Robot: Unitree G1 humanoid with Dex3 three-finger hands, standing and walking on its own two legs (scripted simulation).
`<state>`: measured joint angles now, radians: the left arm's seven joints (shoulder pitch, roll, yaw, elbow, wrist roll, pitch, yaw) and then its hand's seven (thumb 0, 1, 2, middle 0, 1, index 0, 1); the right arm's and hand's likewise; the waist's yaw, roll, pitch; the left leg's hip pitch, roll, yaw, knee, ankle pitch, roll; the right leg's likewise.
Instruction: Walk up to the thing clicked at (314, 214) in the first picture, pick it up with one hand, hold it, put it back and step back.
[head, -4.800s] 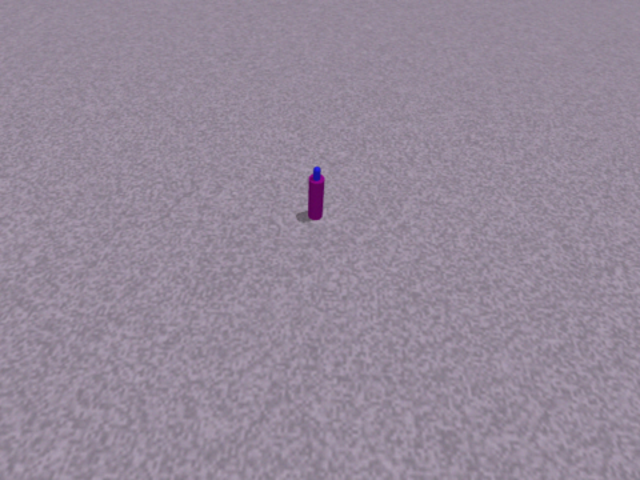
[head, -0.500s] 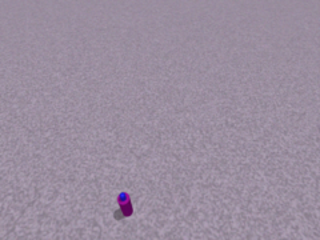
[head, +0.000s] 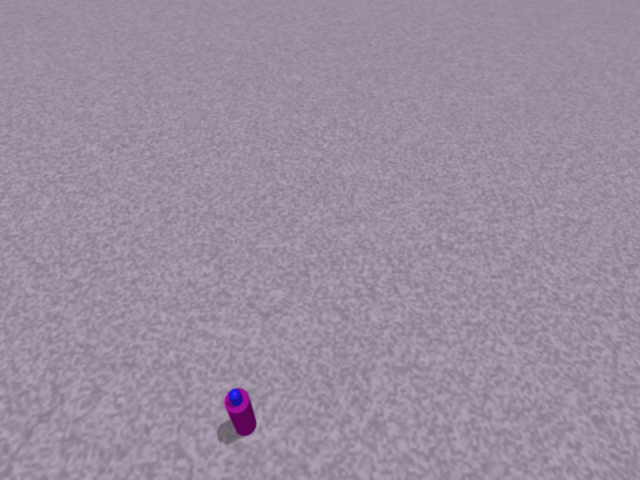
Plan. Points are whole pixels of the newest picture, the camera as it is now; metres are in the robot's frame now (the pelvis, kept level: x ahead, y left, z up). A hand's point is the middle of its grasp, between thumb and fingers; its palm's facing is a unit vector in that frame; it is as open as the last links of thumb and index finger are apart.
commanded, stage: walk up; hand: left
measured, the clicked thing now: (240, 410) +0.40 +0.19 -0.65
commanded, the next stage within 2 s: stand in 0.28 s
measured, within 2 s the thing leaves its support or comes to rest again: neither
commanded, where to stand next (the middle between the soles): +0.06 +0.00 m, yaw -1 degrees
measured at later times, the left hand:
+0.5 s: hand out of the picture +0.08 +0.25 -0.16, palm faces -0.02 -0.95 -0.32, open 7.4 cm
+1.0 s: hand out of the picture +0.09 +0.25 -0.16, palm faces -0.03 -0.94 -0.34, open 7.4 cm
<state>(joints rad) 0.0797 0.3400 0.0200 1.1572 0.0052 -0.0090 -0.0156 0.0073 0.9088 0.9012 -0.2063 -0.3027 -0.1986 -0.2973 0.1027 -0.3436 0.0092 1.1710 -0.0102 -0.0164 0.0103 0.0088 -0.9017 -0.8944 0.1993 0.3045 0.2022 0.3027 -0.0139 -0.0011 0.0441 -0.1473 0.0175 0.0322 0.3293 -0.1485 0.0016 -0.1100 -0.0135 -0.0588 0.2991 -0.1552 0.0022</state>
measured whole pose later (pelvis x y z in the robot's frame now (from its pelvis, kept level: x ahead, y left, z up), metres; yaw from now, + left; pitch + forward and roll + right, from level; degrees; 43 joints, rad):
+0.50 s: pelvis +0.01 +0.00 +0.00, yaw +0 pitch -2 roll +0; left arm 0.11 0.34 0.00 1.15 0.01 -0.02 -0.01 0.01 0.91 0.90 -0.21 -0.30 -0.20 -0.30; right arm 0.07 -0.34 0.01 1.15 -0.01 -0.01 0.01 0.01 -0.90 -0.89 0.20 0.30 0.20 0.30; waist 0.00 -0.01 0.03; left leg -0.13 0.01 0.03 0.31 -0.16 0.00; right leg -0.10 -0.02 -0.06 0.30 -0.17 0.01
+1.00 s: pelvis +0.02 +0.00 +0.00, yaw +0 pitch -2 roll +0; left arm 0.11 0.35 0.00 1.14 0.01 -0.02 -0.01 0.01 0.91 0.90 -0.21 -0.30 -0.20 -0.30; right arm 0.10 -0.35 0.01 1.15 -0.01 -0.01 0.01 0.01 -0.90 -0.89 0.20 0.30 0.20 0.30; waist -0.01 0.00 0.04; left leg -0.11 0.01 0.03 0.30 -0.16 0.00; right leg -0.08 -0.02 -0.06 0.30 -0.18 0.00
